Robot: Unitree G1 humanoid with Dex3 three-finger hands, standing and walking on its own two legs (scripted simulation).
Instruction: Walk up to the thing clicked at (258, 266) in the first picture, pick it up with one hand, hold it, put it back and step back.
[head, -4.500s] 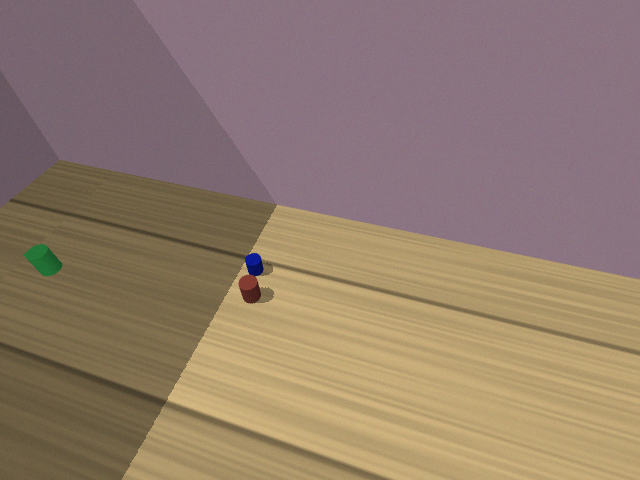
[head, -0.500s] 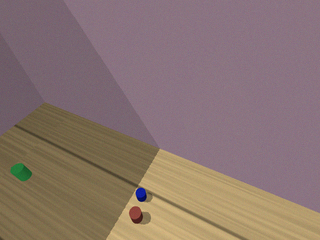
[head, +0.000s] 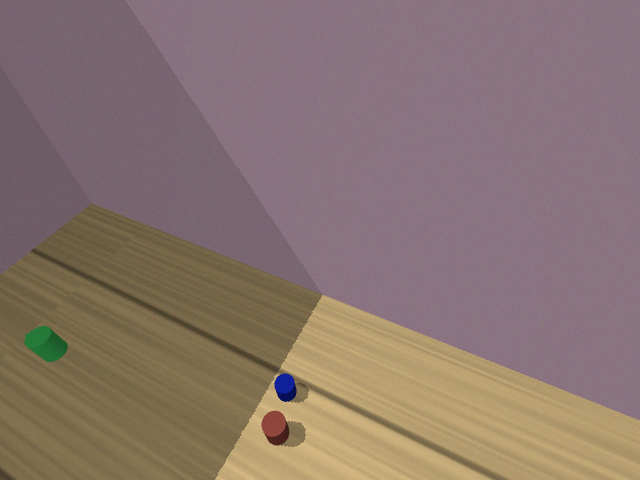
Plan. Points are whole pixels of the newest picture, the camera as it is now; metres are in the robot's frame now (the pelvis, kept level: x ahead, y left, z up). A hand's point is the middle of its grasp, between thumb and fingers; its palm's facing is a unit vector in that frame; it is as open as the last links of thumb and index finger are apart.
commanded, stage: walk up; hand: left
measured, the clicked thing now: (285, 387) +0.52 +0.18 -0.74
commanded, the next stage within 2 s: none
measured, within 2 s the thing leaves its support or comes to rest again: neither
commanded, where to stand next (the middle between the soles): +0.08 +0.00 m, yaw -2 degrees
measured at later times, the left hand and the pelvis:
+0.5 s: hand out of the picture +0.08 +0.29 -0.17, palm faces -0.02 -0.93 -0.38, open 7.4 cm; pelvis +0.06 +0.02 -0.02, yaw +0 degrees
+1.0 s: hand out of the picture +0.07 +0.26 -0.17, palm faces -0.11 -0.91 -0.39, open 7.3 cm; pelvis +0.02 -0.01 -0.03, yaw -7 degrees
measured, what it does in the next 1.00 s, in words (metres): steps on the spot: left foot, then right foot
